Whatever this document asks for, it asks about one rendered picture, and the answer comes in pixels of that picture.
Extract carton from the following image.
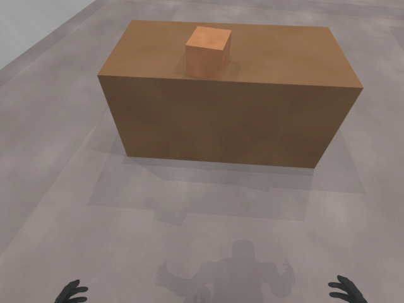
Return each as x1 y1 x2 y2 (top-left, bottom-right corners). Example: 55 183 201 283
185 26 232 81

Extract left robot hand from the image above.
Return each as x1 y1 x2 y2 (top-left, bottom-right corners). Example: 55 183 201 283
55 280 88 303

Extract pedestal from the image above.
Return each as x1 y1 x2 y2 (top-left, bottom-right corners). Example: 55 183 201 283
97 20 364 169

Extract right robot hand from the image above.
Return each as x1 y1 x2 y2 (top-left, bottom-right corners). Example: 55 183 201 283
328 275 367 303

